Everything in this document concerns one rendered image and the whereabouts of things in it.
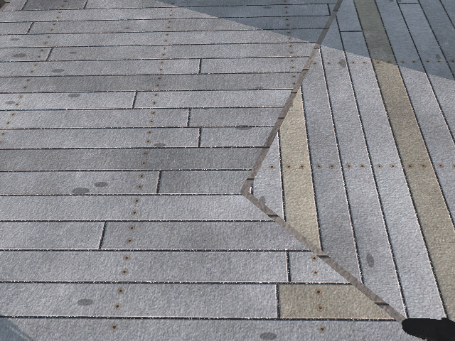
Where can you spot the right robot hand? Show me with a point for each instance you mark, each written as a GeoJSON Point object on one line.
{"type": "Point", "coordinates": [430, 329]}

